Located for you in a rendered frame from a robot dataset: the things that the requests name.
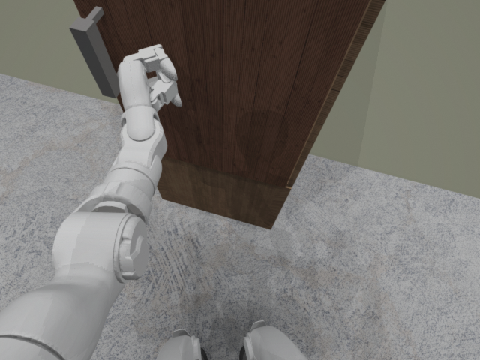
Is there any right robot shin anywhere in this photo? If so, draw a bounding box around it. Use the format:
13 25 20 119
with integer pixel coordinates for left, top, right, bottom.
250 320 266 333

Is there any cupboard door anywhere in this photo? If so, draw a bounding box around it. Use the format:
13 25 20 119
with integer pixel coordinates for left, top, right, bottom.
73 0 370 188

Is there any left robot thigh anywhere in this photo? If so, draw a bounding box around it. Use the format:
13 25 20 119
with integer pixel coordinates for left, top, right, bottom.
156 335 202 360

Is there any robot left forearm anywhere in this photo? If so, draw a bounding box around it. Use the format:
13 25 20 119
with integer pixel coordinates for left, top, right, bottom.
52 106 167 272

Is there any handle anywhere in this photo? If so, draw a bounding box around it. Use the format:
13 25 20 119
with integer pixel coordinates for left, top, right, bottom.
69 6 120 98

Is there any left robot hand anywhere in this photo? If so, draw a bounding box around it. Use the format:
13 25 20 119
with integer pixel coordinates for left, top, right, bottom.
118 44 182 112

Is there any robot left upper arm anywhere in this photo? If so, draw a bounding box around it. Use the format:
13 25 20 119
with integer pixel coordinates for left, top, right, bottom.
0 211 149 360

